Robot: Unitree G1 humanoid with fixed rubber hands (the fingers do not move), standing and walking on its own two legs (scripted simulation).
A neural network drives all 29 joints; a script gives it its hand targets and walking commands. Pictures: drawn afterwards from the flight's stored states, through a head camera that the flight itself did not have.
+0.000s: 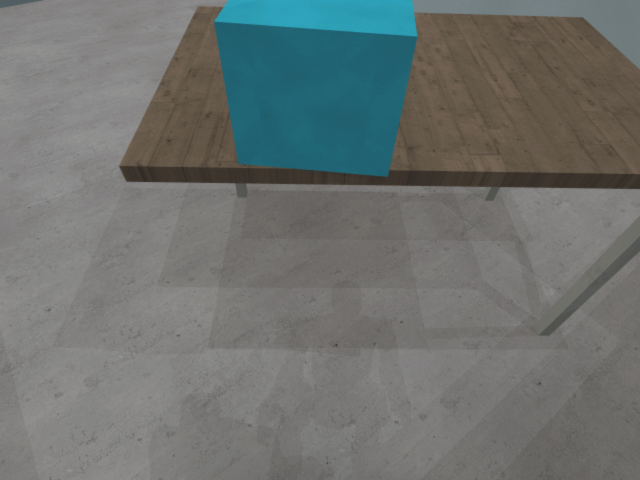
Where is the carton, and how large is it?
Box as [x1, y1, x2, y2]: [214, 0, 416, 176]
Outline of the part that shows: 228,0 215,19 214,23 238,163 387,176 416,40 416,30 411,0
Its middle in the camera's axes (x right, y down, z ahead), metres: -0.01 -0.29 +0.70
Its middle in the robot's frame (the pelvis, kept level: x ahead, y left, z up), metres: +0.73 +0.01 +0.12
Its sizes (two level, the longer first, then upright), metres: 0.286 0.181 0.253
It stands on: a table, 0.76 m high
